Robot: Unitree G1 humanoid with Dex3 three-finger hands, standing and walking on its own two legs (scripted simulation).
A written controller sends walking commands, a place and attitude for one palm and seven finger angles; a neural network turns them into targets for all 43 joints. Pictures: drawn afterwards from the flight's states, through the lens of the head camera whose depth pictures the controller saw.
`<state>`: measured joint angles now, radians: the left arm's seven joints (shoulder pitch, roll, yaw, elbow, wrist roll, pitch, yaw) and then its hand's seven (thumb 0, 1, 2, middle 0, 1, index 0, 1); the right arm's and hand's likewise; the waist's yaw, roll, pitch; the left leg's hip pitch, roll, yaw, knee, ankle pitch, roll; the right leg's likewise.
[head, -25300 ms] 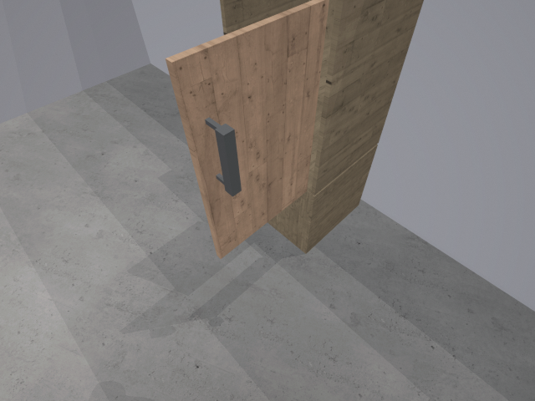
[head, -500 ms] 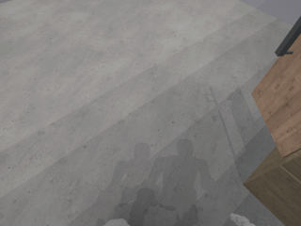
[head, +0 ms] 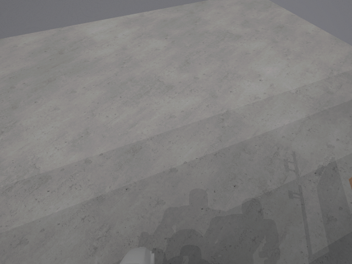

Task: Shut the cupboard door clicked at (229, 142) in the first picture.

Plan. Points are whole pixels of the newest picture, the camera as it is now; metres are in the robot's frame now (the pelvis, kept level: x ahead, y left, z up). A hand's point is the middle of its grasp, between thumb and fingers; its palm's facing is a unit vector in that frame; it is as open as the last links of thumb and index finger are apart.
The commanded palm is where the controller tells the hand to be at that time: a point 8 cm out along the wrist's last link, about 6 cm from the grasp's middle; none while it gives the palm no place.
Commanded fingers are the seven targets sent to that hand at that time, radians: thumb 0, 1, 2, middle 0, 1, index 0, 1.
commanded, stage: walk to a spot facing it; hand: left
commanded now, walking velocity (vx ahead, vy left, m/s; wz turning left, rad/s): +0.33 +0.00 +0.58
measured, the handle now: out of the picture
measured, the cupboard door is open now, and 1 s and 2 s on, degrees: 55 55 55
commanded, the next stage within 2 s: turn to face it in 0.82 s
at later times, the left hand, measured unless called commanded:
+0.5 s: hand (82, 233) +0.23 +0.27 -0.17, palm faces +0.23 -0.95 -0.20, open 7.4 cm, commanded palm none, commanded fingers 0.00 0.90 0.90 -0.20 -0.30 -0.20 -0.30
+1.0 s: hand (92, 187) +0.37 +0.29 -0.18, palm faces +0.44 -0.87 -0.22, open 7.2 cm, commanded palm none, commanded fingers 0.00 0.90 0.90 -0.20 -0.30 -0.20 -0.30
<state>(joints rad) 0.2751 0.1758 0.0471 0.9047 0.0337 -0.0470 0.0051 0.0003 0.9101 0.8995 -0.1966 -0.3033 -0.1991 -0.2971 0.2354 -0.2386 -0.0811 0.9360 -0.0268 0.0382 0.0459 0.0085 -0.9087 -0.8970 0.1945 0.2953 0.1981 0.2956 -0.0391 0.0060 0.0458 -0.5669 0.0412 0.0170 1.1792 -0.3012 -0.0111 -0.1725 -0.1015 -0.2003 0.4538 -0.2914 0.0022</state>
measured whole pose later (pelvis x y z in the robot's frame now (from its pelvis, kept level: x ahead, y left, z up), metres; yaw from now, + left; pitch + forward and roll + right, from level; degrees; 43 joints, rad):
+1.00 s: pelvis +0.42 +0.10 -0.01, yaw +26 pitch +0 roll -1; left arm 0.27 0.21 0.06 0.96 0.03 -0.05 0.02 -0.02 0.94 0.90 -0.20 -0.30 -0.20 -0.30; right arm 0.19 -0.21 -0.06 0.95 -0.02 0.00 0.04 0.01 -0.91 -0.90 0.19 0.29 0.20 0.30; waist -0.01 -0.02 0.10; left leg -0.52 0.05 0.09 0.73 -0.23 0.01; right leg -0.09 -0.12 -0.27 0.48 -0.37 0.05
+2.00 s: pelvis +0.54 +0.19 +0.00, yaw -8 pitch +0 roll -3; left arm 0.04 0.29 0.07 0.85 0.02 0.09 -0.04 0.00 0.92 0.90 -0.19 -0.30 -0.19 -0.30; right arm 0.28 -0.23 -0.03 0.91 -0.03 0.02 -0.02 0.00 -0.90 -0.90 0.20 0.30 0.20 0.30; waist -0.04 0.01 0.10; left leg -0.18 0.14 0.23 0.52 -0.34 0.00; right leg -0.38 -0.03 -0.05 0.82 -0.43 0.04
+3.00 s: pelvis +0.58 +0.17 -0.01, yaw -43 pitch +1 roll +0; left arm 0.16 0.22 0.04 0.88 0.02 0.05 -0.01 0.00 0.91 0.90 -0.20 -0.30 -0.20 -0.30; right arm 0.19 -0.27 -0.06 0.89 -0.01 0.06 -0.01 0.01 -0.91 -0.90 0.20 0.30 0.20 0.30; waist -0.02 0.02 0.08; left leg -0.47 0.08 0.05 1.00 -0.44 -0.09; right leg -0.27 0.01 0.03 0.53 -0.28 0.00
